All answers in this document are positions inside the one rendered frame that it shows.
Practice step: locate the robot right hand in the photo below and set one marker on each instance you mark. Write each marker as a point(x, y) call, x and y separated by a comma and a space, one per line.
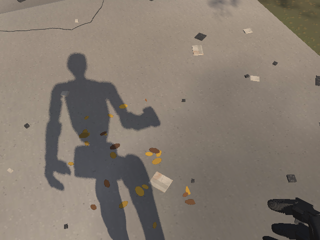
point(302, 211)

